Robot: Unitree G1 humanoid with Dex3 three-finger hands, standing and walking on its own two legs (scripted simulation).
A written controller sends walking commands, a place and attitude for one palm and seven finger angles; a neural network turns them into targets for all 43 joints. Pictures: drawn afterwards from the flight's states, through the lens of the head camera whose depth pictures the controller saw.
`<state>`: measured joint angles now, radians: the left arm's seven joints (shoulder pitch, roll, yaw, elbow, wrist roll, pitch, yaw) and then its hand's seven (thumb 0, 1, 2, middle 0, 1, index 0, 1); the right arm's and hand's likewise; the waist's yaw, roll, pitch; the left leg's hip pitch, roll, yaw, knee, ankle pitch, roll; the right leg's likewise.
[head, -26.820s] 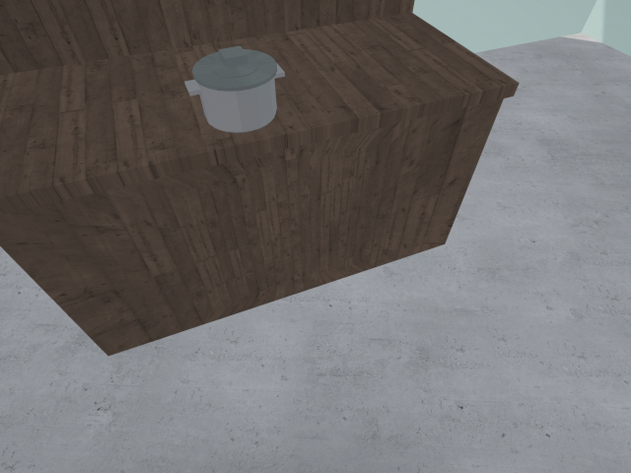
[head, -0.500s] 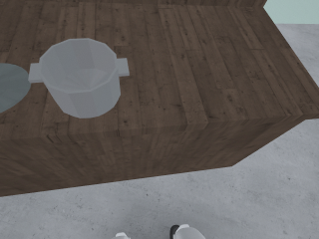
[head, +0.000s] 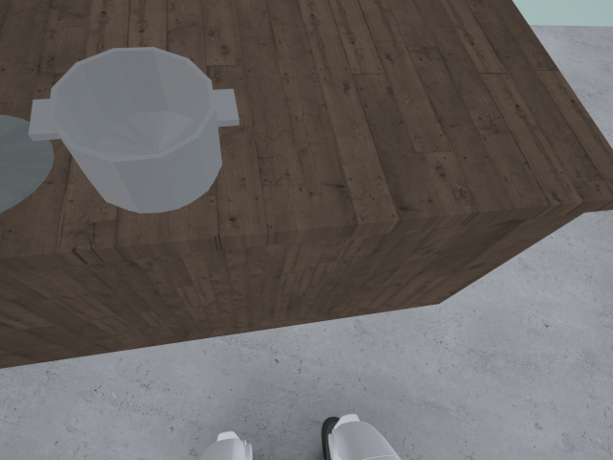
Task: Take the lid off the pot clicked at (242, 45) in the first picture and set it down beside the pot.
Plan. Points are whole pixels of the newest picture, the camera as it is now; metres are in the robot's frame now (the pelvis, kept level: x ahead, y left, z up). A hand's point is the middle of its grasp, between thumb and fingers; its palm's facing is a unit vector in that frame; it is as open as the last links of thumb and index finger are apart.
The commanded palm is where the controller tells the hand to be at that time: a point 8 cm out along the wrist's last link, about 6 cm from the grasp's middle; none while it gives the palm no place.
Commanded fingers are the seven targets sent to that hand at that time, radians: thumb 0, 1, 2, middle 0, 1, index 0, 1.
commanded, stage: lower the lid onto the table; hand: left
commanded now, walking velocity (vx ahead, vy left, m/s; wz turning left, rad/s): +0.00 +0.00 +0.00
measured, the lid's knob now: out of the picture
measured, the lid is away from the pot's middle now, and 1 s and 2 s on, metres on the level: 0.22 0.22 0.22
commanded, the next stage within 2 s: open the fingers wide in 0.02 s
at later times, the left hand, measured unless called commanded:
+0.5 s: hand out of the picture +0.45 +0.37 +0.07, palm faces -0.46 -0.16 -0.87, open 8.5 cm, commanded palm +0.49 +0.37 +0.13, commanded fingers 0.00 0.41 0.64 -0.65 -1.11 -0.44 -1.01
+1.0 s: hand out of the picture +0.46 +0.37 +0.08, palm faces -0.45 -0.16 -0.88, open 10.2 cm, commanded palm +0.50 +0.37 +0.13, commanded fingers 0.00 0.07 0.47 -0.29 -0.96 -0.29 -0.96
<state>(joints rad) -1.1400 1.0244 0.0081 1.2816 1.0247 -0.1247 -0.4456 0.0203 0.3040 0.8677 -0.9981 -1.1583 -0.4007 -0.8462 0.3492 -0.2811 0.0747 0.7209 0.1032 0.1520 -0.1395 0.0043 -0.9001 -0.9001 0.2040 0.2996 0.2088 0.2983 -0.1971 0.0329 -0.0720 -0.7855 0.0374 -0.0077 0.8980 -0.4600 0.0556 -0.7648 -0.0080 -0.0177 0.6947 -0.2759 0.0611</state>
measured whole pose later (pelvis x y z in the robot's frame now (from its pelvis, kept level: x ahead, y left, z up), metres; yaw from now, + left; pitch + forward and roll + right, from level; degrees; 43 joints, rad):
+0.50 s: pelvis -0.01 -0.01 +0.00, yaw +1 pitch +19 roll -5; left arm -1.03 0.98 0.07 1.18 1.04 -0.19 -0.38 0.03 0.37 0.70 -0.84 -1.15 -0.37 -0.91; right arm 0.29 -0.27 0.05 0.68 0.09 0.22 -0.11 0.00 -0.90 -0.90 0.20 0.30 0.21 0.30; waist -0.16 0.03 -0.07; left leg -0.79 0.03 -0.02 0.90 -0.45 0.04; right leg -0.77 -0.01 -0.03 0.71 -0.28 0.05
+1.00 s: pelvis +0.00 -0.01 +0.00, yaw +0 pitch +21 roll -5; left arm -1.05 1.02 0.10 1.19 1.04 -0.18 -0.39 0.00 0.16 0.49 -0.39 -1.00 -0.34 -0.98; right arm 0.32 -0.27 0.06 0.69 0.10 0.24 -0.11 0.00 -0.90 -0.90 0.20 0.30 0.21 0.30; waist -0.17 0.03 -0.07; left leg -0.82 0.04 -0.02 0.91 -0.46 0.04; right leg -0.80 0.00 -0.02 0.73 -0.29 0.06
